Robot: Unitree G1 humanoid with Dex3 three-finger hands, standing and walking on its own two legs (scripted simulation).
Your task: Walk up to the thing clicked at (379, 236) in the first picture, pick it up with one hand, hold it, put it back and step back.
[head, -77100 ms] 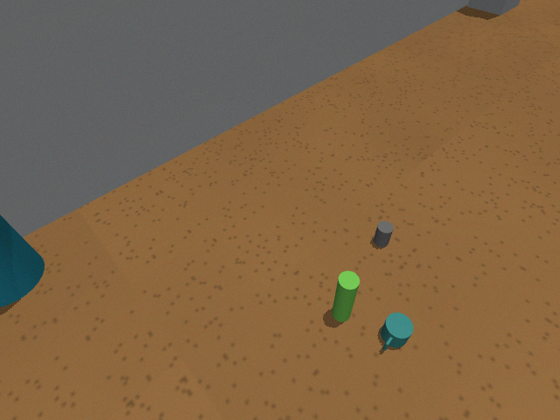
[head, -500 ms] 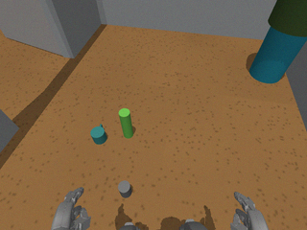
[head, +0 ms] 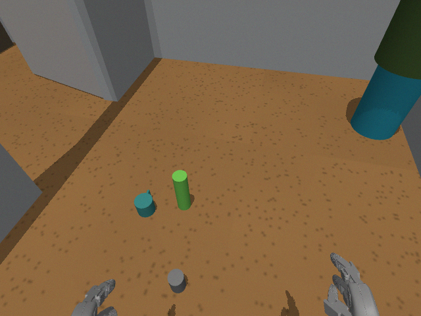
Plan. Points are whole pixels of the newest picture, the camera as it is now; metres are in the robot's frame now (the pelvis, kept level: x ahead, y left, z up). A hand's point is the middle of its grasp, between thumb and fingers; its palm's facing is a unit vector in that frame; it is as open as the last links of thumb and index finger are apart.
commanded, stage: home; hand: left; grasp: from above
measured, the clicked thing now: (177, 281) +0.42 +0.16 -0.67
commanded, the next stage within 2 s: stand in 1.70 s
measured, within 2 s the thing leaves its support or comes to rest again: neither
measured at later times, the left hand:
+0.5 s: hand out of the picture +0.15 +0.18 -0.05, palm faces +0.04 -0.98 -0.21, open 7.4 cm
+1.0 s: hand out of the picture +0.16 +0.18 -0.05, palm faces +0.04 -0.98 -0.21, open 7.4 cm
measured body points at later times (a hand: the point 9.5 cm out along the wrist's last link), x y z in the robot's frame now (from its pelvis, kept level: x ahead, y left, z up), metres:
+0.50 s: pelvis -0.01 +0.00 +0.00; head +0.01 +0.00 +0.45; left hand +0.15 +0.23 -0.03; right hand +0.15 -0.25 -0.07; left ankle +0.00 +0.12 -0.68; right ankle +0.00 -0.12 -0.68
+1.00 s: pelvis +0.00 +0.00 +0.00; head +0.02 +0.00 +0.45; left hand +0.16 +0.23 -0.03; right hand +0.15 -0.24 -0.07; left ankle +0.00 +0.12 -0.68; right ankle +0.00 -0.12 -0.68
